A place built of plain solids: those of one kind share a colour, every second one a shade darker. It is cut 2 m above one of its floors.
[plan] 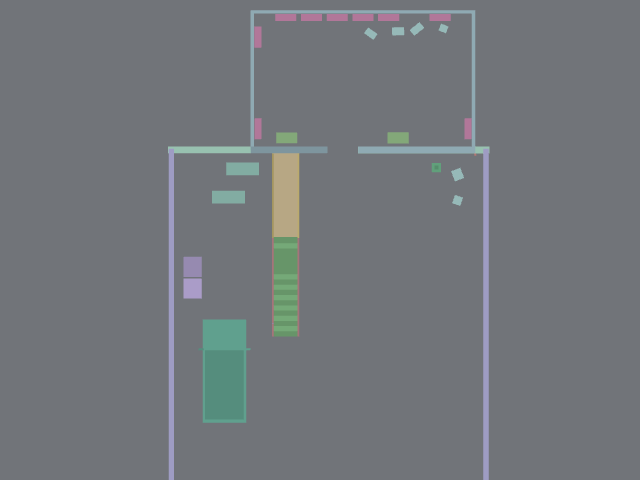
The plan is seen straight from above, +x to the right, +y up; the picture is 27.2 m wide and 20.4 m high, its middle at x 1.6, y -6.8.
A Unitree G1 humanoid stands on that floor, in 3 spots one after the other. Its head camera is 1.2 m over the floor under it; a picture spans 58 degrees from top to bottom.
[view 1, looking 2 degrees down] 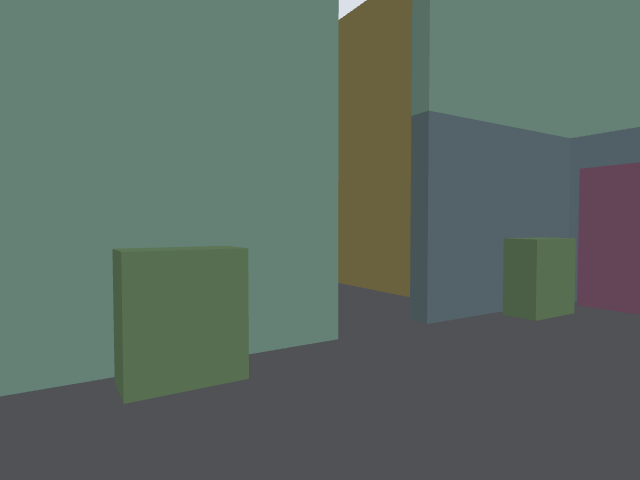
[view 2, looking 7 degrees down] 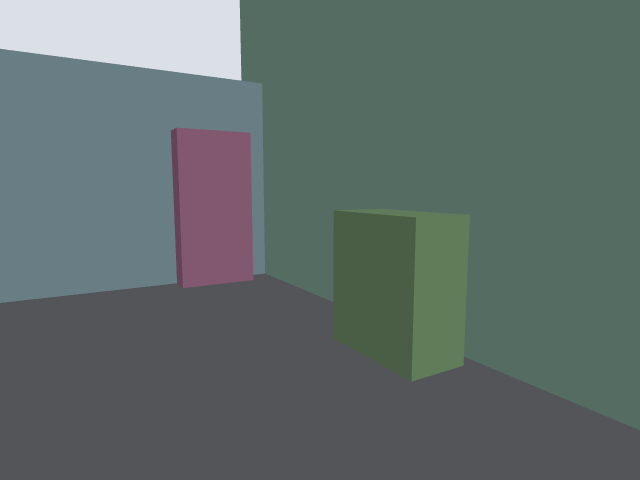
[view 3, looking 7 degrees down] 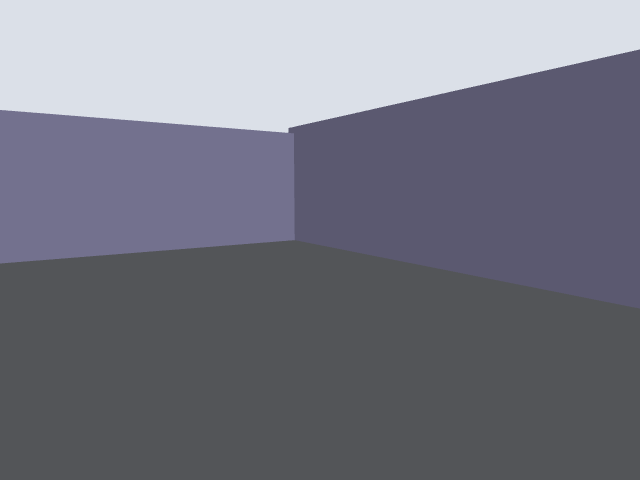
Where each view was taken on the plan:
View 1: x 5.77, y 0.90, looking -122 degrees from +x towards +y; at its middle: facade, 4.39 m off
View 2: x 2.57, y -0.42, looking -31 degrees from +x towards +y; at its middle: facade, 4.70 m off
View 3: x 0.14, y -12.40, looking -34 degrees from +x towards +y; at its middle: boundary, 8.96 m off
